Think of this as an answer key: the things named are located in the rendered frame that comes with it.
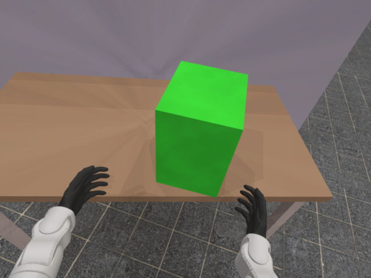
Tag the robot left forearm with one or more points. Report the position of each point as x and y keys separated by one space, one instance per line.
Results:
x=43 y=255

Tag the right robot hand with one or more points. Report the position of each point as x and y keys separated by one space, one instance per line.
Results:
x=256 y=219

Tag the left robot hand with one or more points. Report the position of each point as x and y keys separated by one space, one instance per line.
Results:
x=79 y=192

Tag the table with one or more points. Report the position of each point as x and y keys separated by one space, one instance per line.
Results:
x=52 y=126

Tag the robot right forearm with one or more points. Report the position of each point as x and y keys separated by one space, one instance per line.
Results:
x=254 y=259

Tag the carton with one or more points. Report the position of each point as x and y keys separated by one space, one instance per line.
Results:
x=198 y=123

